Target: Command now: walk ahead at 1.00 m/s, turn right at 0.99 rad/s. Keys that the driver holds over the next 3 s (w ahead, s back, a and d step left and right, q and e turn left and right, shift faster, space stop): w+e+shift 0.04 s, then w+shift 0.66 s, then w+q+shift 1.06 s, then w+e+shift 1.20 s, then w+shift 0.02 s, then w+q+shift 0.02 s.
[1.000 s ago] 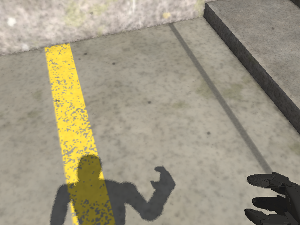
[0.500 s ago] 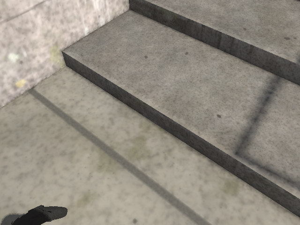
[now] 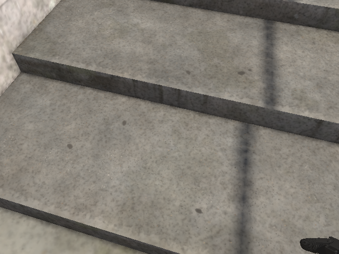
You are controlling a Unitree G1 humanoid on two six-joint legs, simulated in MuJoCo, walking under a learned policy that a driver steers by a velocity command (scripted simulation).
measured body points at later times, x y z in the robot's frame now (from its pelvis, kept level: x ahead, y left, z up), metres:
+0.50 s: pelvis +0.44 -0.07 +0.04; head +0.47 -0.07 +0.49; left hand +0.68 +0.07 -0.06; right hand +0.37 -0.31 -0.09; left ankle +0.26 +0.13 -0.50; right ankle +0.49 -0.14 -0.60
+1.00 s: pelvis +0.92 -0.17 +0.13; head +0.94 -0.19 +0.58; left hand +1.14 +0.03 +0.07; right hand +0.87 -0.45 -0.01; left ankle +0.83 -0.07 -0.60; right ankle +0.90 -0.31 -0.36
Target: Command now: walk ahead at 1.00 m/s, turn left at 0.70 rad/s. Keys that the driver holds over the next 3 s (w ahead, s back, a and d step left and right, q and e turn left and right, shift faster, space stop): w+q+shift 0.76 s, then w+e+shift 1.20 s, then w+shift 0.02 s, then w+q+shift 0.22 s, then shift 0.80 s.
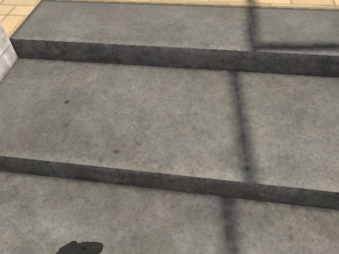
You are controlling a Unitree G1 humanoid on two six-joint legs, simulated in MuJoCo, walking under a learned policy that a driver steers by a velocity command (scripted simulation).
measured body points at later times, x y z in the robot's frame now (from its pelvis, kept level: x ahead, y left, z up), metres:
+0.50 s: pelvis +0.52 -0.03 +0.13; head +0.53 -0.04 +0.58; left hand +0.39 +0.20 +0.00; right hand +0.83 -0.15 +0.08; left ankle +0.58 +0.05 -0.55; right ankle +0.35 -0.19 -0.56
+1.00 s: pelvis +0.98 +0.08 +0.21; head +1.00 +0.06 +0.66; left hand +0.78 +0.25 +0.09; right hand +1.32 +0.07 +0.16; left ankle +0.84 +0.16 -0.31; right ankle +1.05 -0.01 -0.49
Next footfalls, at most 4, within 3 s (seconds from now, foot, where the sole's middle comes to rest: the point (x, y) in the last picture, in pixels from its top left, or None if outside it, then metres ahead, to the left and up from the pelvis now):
0.12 right None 0.36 -0.18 -0.65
0.54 left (174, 218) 0.60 0.05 -0.65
0.82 right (177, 104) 1.08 0.02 -0.53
1.24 left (105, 83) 1.24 0.37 -0.53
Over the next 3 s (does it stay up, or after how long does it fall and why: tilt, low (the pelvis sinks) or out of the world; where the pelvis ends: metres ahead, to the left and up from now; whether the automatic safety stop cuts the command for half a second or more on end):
stays up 2.42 0.38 0.36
